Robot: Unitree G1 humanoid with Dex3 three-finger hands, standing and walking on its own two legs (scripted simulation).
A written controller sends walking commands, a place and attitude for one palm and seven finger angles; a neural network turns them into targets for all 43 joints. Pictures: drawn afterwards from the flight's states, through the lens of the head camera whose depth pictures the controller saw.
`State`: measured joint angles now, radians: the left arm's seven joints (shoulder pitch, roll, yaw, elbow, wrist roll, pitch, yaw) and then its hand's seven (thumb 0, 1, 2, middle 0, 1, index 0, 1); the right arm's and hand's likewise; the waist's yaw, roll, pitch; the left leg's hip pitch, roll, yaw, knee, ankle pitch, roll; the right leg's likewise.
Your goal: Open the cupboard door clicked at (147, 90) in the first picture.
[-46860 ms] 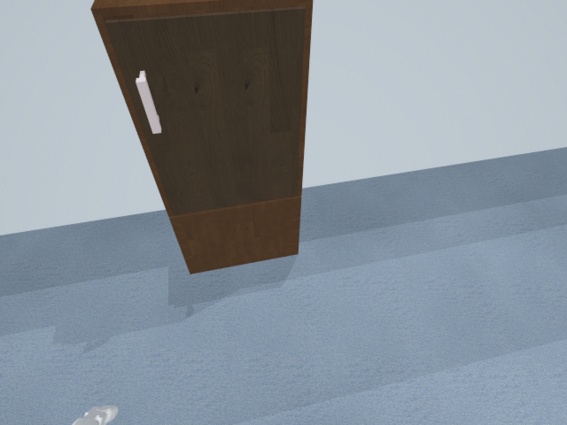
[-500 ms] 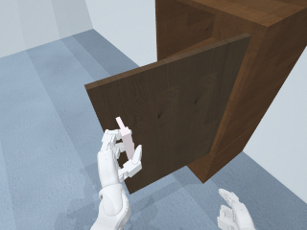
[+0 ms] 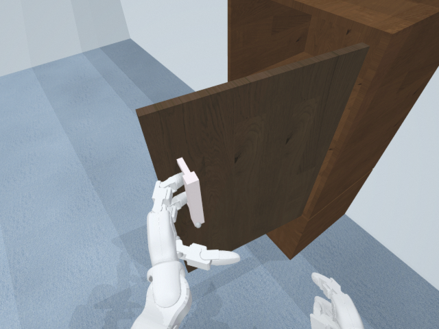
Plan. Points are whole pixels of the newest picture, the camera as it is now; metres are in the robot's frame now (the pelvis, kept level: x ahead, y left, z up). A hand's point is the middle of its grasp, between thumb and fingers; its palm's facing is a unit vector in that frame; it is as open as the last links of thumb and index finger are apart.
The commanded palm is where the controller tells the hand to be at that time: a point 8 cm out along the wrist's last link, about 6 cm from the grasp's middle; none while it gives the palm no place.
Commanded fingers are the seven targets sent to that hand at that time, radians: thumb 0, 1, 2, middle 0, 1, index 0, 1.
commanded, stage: open thumb and fingers to let go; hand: left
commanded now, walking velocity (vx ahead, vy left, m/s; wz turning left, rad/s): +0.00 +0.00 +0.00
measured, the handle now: (190, 193) +0.33 +0.07 +0.09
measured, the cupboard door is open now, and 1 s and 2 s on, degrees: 80 84 84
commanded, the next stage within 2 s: slide the hand sideways off the handle in 0.08 s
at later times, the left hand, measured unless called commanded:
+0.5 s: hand (204, 250) +0.23 +0.04 +0.08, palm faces -0.22 -0.98 +0.03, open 16.5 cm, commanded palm +0.22 +0.09 +0.08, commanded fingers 0.00 -0.50 0.30 -0.15 -0.30 -0.15 -0.30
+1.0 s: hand (174, 269) +0.20 +0.08 +0.08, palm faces -0.12 -0.99 -0.01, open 16.3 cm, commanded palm +0.18 +0.14 +0.08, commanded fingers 0.00 -0.50 0.30 -0.15 -0.30 -0.15 -0.30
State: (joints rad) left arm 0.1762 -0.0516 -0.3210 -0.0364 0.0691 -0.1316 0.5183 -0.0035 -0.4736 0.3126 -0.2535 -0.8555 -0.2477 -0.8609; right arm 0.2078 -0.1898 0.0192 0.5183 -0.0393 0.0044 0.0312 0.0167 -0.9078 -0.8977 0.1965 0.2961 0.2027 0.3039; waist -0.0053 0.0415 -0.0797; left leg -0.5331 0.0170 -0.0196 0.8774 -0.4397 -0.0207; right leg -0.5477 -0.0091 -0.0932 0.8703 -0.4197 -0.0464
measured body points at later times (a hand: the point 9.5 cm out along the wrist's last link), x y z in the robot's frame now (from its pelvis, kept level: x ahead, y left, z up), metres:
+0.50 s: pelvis +0.00 +0.01 +0.00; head +0.02 -0.01 +0.45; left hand +0.24 +0.09 +0.08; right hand +0.17 -0.21 -0.08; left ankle +0.01 +0.13 -0.70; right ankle +0.02 -0.09 -0.70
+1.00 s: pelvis +0.01 +0.01 -0.01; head +0.04 -0.01 +0.44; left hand +0.20 +0.14 +0.09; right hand +0.19 -0.21 -0.08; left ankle +0.01 +0.13 -0.70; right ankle +0.02 -0.09 -0.70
